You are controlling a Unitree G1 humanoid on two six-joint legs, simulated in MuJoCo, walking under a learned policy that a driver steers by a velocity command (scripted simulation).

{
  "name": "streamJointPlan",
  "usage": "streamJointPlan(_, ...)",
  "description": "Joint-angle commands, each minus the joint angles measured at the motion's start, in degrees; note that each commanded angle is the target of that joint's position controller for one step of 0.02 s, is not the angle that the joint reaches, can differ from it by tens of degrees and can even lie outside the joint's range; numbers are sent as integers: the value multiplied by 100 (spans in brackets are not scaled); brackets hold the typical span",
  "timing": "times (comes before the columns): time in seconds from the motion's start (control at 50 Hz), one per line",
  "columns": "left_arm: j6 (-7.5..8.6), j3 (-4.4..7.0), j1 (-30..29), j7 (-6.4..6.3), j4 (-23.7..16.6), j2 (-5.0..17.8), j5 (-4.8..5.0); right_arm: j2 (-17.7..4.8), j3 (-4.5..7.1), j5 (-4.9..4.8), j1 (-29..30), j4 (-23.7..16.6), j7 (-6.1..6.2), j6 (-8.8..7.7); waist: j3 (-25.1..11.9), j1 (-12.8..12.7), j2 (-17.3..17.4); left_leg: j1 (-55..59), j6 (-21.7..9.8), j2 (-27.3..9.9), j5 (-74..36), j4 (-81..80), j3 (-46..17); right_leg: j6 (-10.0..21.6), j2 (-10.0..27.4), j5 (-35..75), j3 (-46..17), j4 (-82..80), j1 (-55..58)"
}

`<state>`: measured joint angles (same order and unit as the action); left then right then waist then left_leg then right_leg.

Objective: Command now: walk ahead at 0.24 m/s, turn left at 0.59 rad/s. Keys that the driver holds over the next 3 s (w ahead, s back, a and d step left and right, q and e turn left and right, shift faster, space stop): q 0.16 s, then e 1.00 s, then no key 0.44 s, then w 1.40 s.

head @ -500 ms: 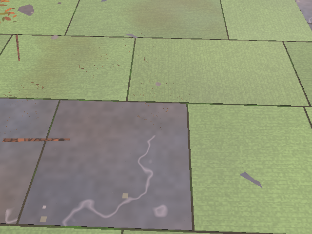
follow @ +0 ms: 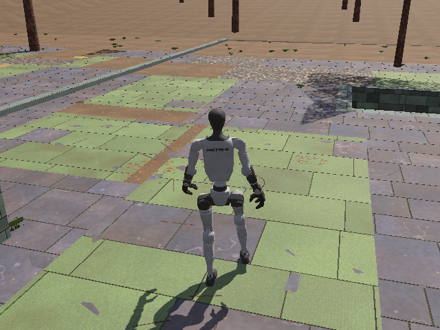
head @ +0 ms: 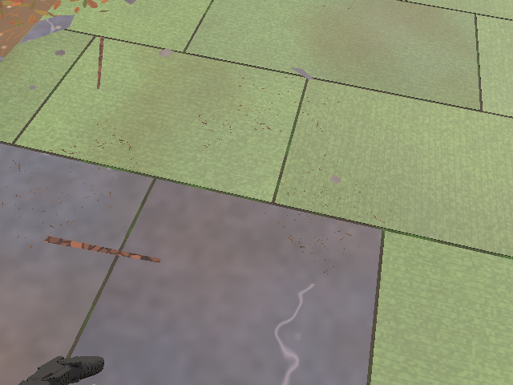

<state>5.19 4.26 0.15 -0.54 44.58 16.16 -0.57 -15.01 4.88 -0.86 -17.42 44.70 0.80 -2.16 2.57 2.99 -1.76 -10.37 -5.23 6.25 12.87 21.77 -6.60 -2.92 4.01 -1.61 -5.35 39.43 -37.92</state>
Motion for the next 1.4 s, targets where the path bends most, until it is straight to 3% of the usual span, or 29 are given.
streamJointPlan(0.02, 23, 50, -304, 60, -451, 352, 51, -957, 247, -29, -42, -356, 97, 54, -573, -35, 833, -263, -448, -1059, -2753, -18, -783, 0, -558, 562, 341, -697, 1018)
streamJointPlan(0.12, 172, 182, 428, 85, -386, 781, -59, -754, 180, -22, 420, -665, 176, 125, -863, -519, 892, 165, -127, -856, -2215, 1424, -1475, 384, -389, 873, 138, -1800, 2034)
streamJointPlan(0.14, 182, 237, 930, 38, -375, 1095, -192, -451, 75, 70, 443, -857, 164, 95, -1560, -640, 274, -524, 152, -446, -1033, 2761, -1064, 773, 614, 2726, -623, -1463, 3462)
streamJointPlan(0.16, 93, 209, 1102, 18, -402, 1180, -290, -166, 13, 74, -879, -764, 144, 85, -2308, -92, -1228, -1935, 502, 388, 3245, 4346, -613, 1894, 2147, 4858, -2324, -1147, 5126)
streamJointPlan(0.18, -7, 222, 1127, 49, -360, 1057, -54, -817, 83, -5, -1325, -643, 99, 105, -2645, -33, -1347, -2384, 659, -83, 2955, 5176, -587, 2271, 2450, 3012, -3319, -1412, 5065)
streamJointPlan(0.22, -162, 3, 643, 48, -521, 410, -45, -1120, 169, -4, -195, -626, 168, 327, -1482, -344, -314, -2608, 906, -376, 2082, 5405, -247, 1780, 1476, 919, -1979, -1757, 3813)
streamJointPlan(0.28, -289, -117, 149, 114, -431, 297, -94, -503, 2, 104, -89, -628, 151, 487, -693, -22, -470, -1405, 912, -680, 1621, 3771, 133, 1385, 573, -225, -928, -2320, 1948)
streamJointPlan(0.32, -330, -19, 239, 128, -383, 540, -39, -293, -87, 157, 75, -645, 154, 386, -707, -143, -777, -934, 906, -584, 1638, 2526, 455, 1419, 359, 219, -724, -2288, 1960)
streamJointPlan(0.44, -493, 97, 535, 30, -439, 865, 175, -645, 24, 121, 176, -566, 149, 310, -794, -115, -642, 96, 469, -469, 21, 514, 483, 1221, 461, -1344, -1376, -2176, 1814)
streamJointPlan(0.48, -460, 34, 573, 32, -558, 569, 140, -1135, 157, 257, 145, -632, 182, 313, -677, -199, 369, 514, -69, -1463, 315, 261, -314, 694, -140, -2148, -678, -1507, 801)
streamJointPlan(0.52, -410, 73, 497, 55, -645, 604, 142, -1073, 174, 325, 432, -726, 179, 278, -415, -173, 1578, -27, -720, -2469, -209, -477, -1320, 333, -719, -2512, 412, 337, 585)
streamJointPlan(0.56, -505, 225, 864, 40, -487, 808, 157, -906, 126, 281, 747, -876, 235, 151, -443, -279, 1148, 121, -861, -2652, -1993, -278, -1122, 139, -561, -2966, 221, 2017, 227)
streamJointPlan(0.6, -631, 191, 1094, 23, -443, 584, 167, -824, 103, 137, 977, -886, 242, 102, -443, -397, 890, 379, -671, -2446, -2829, -30, -516, -18, -389, -2654, 194, 2372, -24)
streamJointPlan(0.66, -685, 63, 784, 117, -678, 321, 193, -913, 159, 110, 927, -829, 231, 204, -502, -216, 1054, 406, -533, -2132, -2778, 95, 182, -137, -274, -2146, 614, 1423, 389)
streamJointPlan(0.72, -697, 77, 621, 262, -930, 459, 209, -1142, 247, 65, 718, -768, 219, 281, -689, -68, 1246, 427, -534, -2281, -2646, 262, 303, -22, -365, -2009, 923, 460, 1089)
streamJointPlan(0.78, -715, 193, 1161, 264, -831, 622, 169, -1089, 232, -75, 738, -704, 180, 229, -749, -365, 1070, 37, -145, -2189, -2010, 959, 599, 327, -657, -866, 1143, -1051, 2214)
streamJointPlan(0.8, -708, 301, 1364, 182, -830, 918, 151, -896, 190, -1, 376, -579, 135, 180, -887, -378, 394, -556, 298, -1881, -1157, 1825, 1034, 561, -393, 433, 526, -1468, 3081)
streamJointPlan(0.82, -694, 481, 1526, 68, -979, 1792, 61, -433, 18, 339, 435, -890, 93, 138, -1039, -247, -1605, -2408, 973, -1082, 2171, 3834, 1433, 1495, 1379, 3189, -1905, -1429, 4233)
streamJointPlan(0.84, -584, 387, 1745, 150, -1048, 1623, -107, -646, 52, 233, 1057, -1057, 116, 93, -1534, -743, -1245, -2896, 1027, -638, 2997, 4806, 415, 2551, 1974, 3411, -2744, -1663, 4049)
streamJointPlan(0.86, -483, 336, 1592, 184, -1042, 1472, -123, -868, 112, 76, 1260, -1068, 141, 113, -1266, -734, -675, -3021, 959, -748, 2644, 5167, 207, 2444, 1698, 2829, -2287, -1735, 3864)
streamJointPlan(0.9, -468, 252, 1088, 83, -1061, 1143, 95, -885, 145, 118, 1190, -922, 246, 180, -878, -481, -265, -3067, 900, -911, 1767, 4832, 143, 1834, 1116, 1777, -1619, -1725, 3475)
streamJointPlan(1.04, -644, 247, 851, -119, -1199, 1124, 121, -595, 59, 119, 1021, -863, 185, 169, -913, -328, -508, -2113, 1029, -599, 766, 3042, 187, 1631, 584, 423, -1447, -1906, 2830)
streamJointPlan(1.22, -777, 224, 606, -61, -1326, 1055, 171, -672, 107, 55, 686, -816, -40, -21, -880, -217, -758, -578, 717, -435, 34, 463, 329, 1320, 329, -154, -2166, -1502, 2473)
streamJointPlan(1.24, -778, 178, 744, -78, -1293, 920, 170, -753, 130, 111, 628, -808, -46, -34, -899, -217, -613, -91, 583, -689, -458, 31, 179, 1082, 135, -506, -2039, -1302, 2231)
streamJointPlan(1.26, -754, 85, 977, -74, -1290, 643, 82, -1082, 177, 236, 594, -902, -22, -24, -998, -360, 249, 400, 212, -1709, -935, -251, -772, 730, -299, -1614, -1506, -482, 1730)
streamJointPlan(1.28, -695, 108, 967, -70, -1429, 669, 120, -1389, 224, 388, 751, -848, -28, 22, -600, -600, 1704, 117, -679, -2512, -1606, -487, -1914, 415, -1131, -2980, -425, 315, 907)
streamJointPlan(1.3, -641, 235, 936, -87, -1341, 1098, 34, -1068, 158, 381, 880, -987, -22, -10, -608, -392, 1485, -126, -1158, -2850, -1559, -566, -2251, 152, -889, -3476, -451, 1599, 860)
streamJointPlan(1.32, -641, 323, 977, -73, -1239, 1265, 93, -969, 117, 297, 984, -1012, 4, -16, -548, -416, 1150, -147, -1077, -2624, -1451, -492, -1893, 68, -869, -3230, -491, 2249, 760)
streamJointPlan(1.4, -764, 166, 1126, -73, -997, 627, 109, -675, -14, 121, 1142, -942, 32, 31, -457, -448, 915, -31, -628, -1823, -1803, -224, -677, -228, -767, -2485, -300, 2166, 893)
